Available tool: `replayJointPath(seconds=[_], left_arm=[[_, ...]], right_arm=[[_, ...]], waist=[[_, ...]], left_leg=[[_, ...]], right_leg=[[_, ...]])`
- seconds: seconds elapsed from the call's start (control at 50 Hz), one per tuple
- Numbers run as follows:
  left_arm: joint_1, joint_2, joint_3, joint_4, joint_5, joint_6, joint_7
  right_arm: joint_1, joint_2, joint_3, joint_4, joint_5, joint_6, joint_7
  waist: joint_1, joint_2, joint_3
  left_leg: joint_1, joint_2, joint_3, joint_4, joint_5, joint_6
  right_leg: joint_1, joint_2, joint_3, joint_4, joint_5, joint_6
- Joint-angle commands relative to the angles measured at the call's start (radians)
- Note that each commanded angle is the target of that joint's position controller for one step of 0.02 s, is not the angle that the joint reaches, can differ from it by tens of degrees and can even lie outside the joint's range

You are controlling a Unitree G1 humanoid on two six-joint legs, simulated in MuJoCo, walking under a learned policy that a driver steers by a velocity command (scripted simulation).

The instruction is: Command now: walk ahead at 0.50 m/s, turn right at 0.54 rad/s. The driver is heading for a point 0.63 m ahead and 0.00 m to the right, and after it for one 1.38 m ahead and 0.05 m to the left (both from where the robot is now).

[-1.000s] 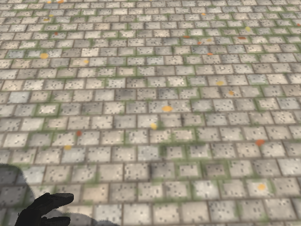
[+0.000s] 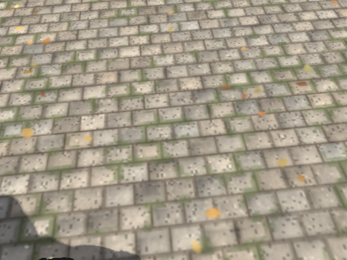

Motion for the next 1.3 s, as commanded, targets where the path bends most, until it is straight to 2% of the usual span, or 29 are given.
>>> replayJointPath(seconds=[0.02,0.04,0.06,0.08,0.1,0.18,0.28,0.4,0.44,0.46,0.48,0.5,0.52,0.54,0.58,0.64,0.7,0.76,0.84,0.9,0.92,0.94,0.96,0.98,1.0,1.04,1.08,1.22,1.3], left_arm=[[0.354,0.291,0.089,-0.011,0.000,-0.013,0.019],[0.323,0.224,0.070,-0.004,0.010,-0.029,0.015],[0.273,0.196,0.062,-0.008,0.007,-0.039,0.016],[0.201,0.156,0.050,-0.019,0.006,-0.040,0.019],[0.158,0.128,0.040,-0.038,0.018,-0.041,0.024],[0.167,0.157,0.046,-0.045,0.015,-0.045,0.045],[0.227,0.165,0.047,-0.022,0.008,-0.033,0.066],[0.312,0.158,0.044,0.031,0.010,-0.025,0.067],[0.293,0.163,0.046,0.033,0.012,-0.018,0.068],[0.281,0.143,0.038,0.028,0.015,-0.016,0.066],[0.272,0.109,0.021,0.007,0.027,-0.016,0.065],[0.415,0.038,-0.001,0.003,0.009,-0.030,0.063],[0.406,0.086,0.000,0.011,-0.002,-0.040,0.062],[0.292,0.156,0.019,-0.005,-0.012,-0.044,0.059],[0.167,0.141,0.017,-0.038,0.013,-0.051,0.056],[0.204,0.089,0.013,-0.025,0.017,-0.044,0.051],[0.126,0.059,0.000,-0.055,0.030,-0.043,0.054],[0.045,0.028,-0.012,-0.073,0.039,-0.058,0.049],[-0.042,0.055,-0.002,-0.094,0.032,-0.064,0.038],[0.040,0.107,0.021,-0.071,0.041,-0.069,0.042],[0.102,0.143,0.032,-0.057,0.051,-0.073,0.050],[0.198,0.216,0.046,-0.058,0.074,-0.070,0.062],[0.202,0.208,0.042,-0.066,0.067,-0.046,0.061],[0.190,0.152,0.033,-0.077,0.045,-0.025,0.058],[0.137,0.112,0.021,-0.081,0.035,-0.014,0.062],[0.025,0.086,0.009,-0.073,0.038,-0.001,0.065],[-0.036,0.107,0.018,-0.063,0.059,-0.001,0.066],[-0.050,0.149,0.038,-0.018,0.039,0.006,0.082],[-0.050,0.168,0.046,0.011,0.008,0.025,0.077]], right_arm=[[-0.017,-0.067,0.015,-0.141,-0.001,-0.072,0.014],[-0.129,-0.131,-0.001,-0.170,0.041,-0.096,0.022],[-0.152,-0.120,0.004,-0.177,0.034,-0.109,0.018],[-0.152,-0.122,0.000,-0.163,0.005,-0.111,0.010],[-0.134,-0.133,-0.008,-0.156,-0.009,-0.103,0.009],[-0.145,-0.088,-0.002,-0.166,-0.025,-0.065,0.011],[-0.314,-0.042,0.022,-0.204,-0.015,-0.067,0.026],[-0.376,-0.088,0.012,-0.228,-0.005,-0.090,0.052],[-0.298,-0.108,0.001,-0.210,-0.006,-0.096,0.049],[-0.191,-0.137,-0.015,-0.179,-0.012,-0.100,0.044],[-0.034,-0.181,-0.027,-0.158,-0.025,-0.102,0.039],[0.087,-0.268,-0.052,-0.122,-0.031,-0.091,0.041],[0.113,-0.191,-0.035,-0.100,0.002,-0.086,0.052],[0.047,-0.130,-0.016,-0.109,0.011,-0.082,0.049],[-0.057,-0.089,0.004,-0.122,-0.009,-0.069,0.045],[-0.077,-0.071,0.014,-0.111,-0.015,-0.075,0.043],[-0.057,-0.117,0.005,-0.089,-0.005,-0.075,0.034],[-0.023,-0.137,-0.001,-0.063,0.002,-0.055,0.022],[0.047,-0.155,-0.007,-0.032,0.016,-0.022,0.007],[-0.001,-0.157,-0.012,-0.049,0.021,-0.005,-0.006],[-0.004,-0.132,-0.006,-0.063,0.015,-0.006,-0.006],[0.013,-0.066,0.015,-0.101,-0.012,-0.012,-0.003],[0.202,-0.009,0.037,-0.078,-0.002,-0.012,0.001],[0.203,-0.116,0.013,-0.059,0.015,0.002,0.000],[0.108,-0.146,-0.004,-0.078,0.024,0.021,-0.006],[0.059,-0.134,-0.013,-0.090,0.014,0.069,-0.026],[0.078,-0.096,-0.010,-0.102,0.008,0.097,-0.033],[-0.030,-0.081,-0.003,-0.172,-0.001,0.096,0.001],[-0.003,-0.100,-0.017,-0.175,-0.003,0.100,0.021]], waist=[[0.145,-0.167,-0.432],[0.169,-0.096,-0.294],[0.133,-0.044,-0.206],[0.089,-0.008,-0.144],[0.053,-0.025,-0.127],[0.026,-0.017,-0.085],[0.094,-0.067,-0.045],[0.118,-0.087,-0.020],[0.069,-0.110,-0.039],[0.016,-0.095,-0.109],[-0.054,-0.034,-0.255],[-0.025,0.239,-0.395],[-0.043,0.277,-0.376],[-0.056,0.161,-0.211],[-0.018,0.057,-0.059],[0.031,0.108,-0.056],[0.023,0.083,-0.028],[0.005,0.079,-0.047],[-0.017,0.100,-0.068],[0.050,0.113,-0.106],[0.076,0.081,-0.155],[0.092,-0.076,-0.294],[0.043,-0.283,-0.456],[0.067,-0.193,-0.474],[0.067,-0.137,-0.344],[0.027,-0.114,-0.195],[-0.007,-0.157,-0.135],[0.015,-0.119,-0.166],[-0.016,-0.103,-0.152]], left_leg=[[-0.762,-0.137,-0.309,0.753,-0.124,0.014],[-0.851,-0.083,-0.337,0.743,-0.029,0.044],[-0.832,-0.038,-0.334,0.662,0.060,0.064],[-0.767,-0.004,-0.333,0.572,0.114,0.061],[-0.686,0.017,-0.342,0.518,0.153,0.057],[-0.619,0.003,-0.307,0.338,0.246,0.003],[-0.538,-0.058,-0.283,-0.027,0.576,-0.021],[-0.544,-0.066,-0.299,-0.153,0.520,0.044],[-0.453,-0.086,-0.268,-0.188,0.448,0.084],[-0.298,-0.091,-0.256,-0.205,0.466,0.117],[-0.036,0.036,-0.387,-0.164,0.483,0.183],[0.331,0.247,-0.811,-0.215,0.311,0.353],[0.355,0.293,-1.033,-0.346,0.055,0.371],[0.225,0.264,-0.912,-0.367,-0.031,0.323],[-0.021,0.182,-0.700,-0.413,0.140,0.285],[-0.140,0.118,-0.555,-0.467,0.352,0.277],[-0.169,0.109,-0.467,-0.494,0.581,0.294],[-0.204,0.041,-0.347,-0.435,0.870,0.248],[-0.145,0.047,-0.391,-0.341,0.829,0.216],[-0.129,0.045,-0.457,-0.199,0.762,0.167],[-0.180,-0.009,-0.439,-0.090,0.708,0.130],[-0.367,-0.095,-0.394,0.175,0.361,0.080],[-0.574,-0.175,-0.342,0.452,-0.276,0.033],[-0.600,-0.122,-0.375,0.554,-0.234,0.017],[-0.666,-0.092,-0.341,0.595,-0.161,0.001],[-0.638,-0.040,-0.319,0.570,-0.052,-0.030],[-0.522,-0.041,-0.278,0.532,0.027,-0.041],[-0.391,-0.013,-0.236,0.217,0.164,0.007],[-0.265,-0.053,-0.180,-0.028,0.248,0.070]], right_leg=[[0.934,-0.335,0.916,-0.344,-0.272,-0.334],[0.860,-0.315,0.786,-0.377,-0.210,-0.270],[0.728,-0.272,0.661,-0.366,-0.123,-0.233],[0.588,-0.232,0.555,-0.364,-0.003,-0.203],[0.491,-0.201,0.488,-0.380,0.094,-0.192],[0.335,-0.154,0.373,-0.427,0.261,-0.192],[0.267,-0.082,0.282,-0.423,0.136,-0.115],[0.445,-0.179,0.382,-0.326,0.139,-0.094],[0.481,-0.179,0.385,-0.249,0.307,-0.073],[0.470,-0.128,0.348,-0.125,0.437,-0.050],[0.352,-0.072,0.297,0.120,0.342,-0.015],[-0.013,0.090,0.193,0.490,-0.095,0.073],[-0.188,0.085,0.239,0.611,-0.415,0.078],[-0.260,0.027,0.243,0.659,-0.343,0.072],[-0.232,-0.052,0.172,0.565,-0.209,0.073],[-0.125,-0.100,0.144,0.440,-0.139,0.088],[-0.142,-0.107,0.111,0.274,-0.049,0.121],[-0.013,-0.048,0.074,0.040,0.131,0.141],[0.058,0.015,0.098,-0.111,0.234,0.136],[0.193,0.011,0.119,-0.217,0.249,0.093],[0.336,-0.035,0.130,-0.251,0.398,0.060],[0.620,-0.246,0.292,-0.156,0.808,-0.022],[0.828,-0.484,0.513,-0.115,0.956,-0.189],[0.751,-0.446,0.533,-0.177,0.676,-0.185],[0.652,-0.385,0.444,-0.221,0.473,-0.150],[0.407,-0.313,0.323,-0.315,0.208,-0.118],[0.222,-0.265,0.211,-0.391,0.125,-0.117],[0.255,-0.312,0.086,-0.390,0.162,-0.129],[0.271,-0.307,0.036,-0.294,0.071,-0.055]])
